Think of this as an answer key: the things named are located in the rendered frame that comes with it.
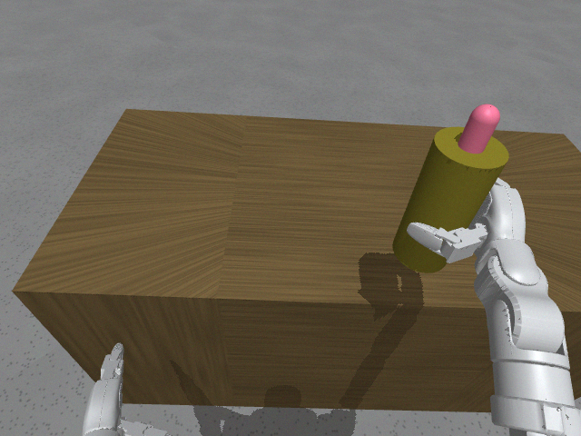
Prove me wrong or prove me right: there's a right robot arm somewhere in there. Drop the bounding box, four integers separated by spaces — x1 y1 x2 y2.
474 239 581 436

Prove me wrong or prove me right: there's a left robot hand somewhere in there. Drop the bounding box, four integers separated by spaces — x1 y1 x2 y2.
82 343 172 436

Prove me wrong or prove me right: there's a bottle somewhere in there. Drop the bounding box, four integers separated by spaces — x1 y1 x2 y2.
392 104 509 273

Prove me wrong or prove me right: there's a right robot hand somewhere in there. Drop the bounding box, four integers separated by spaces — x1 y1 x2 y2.
407 178 526 263

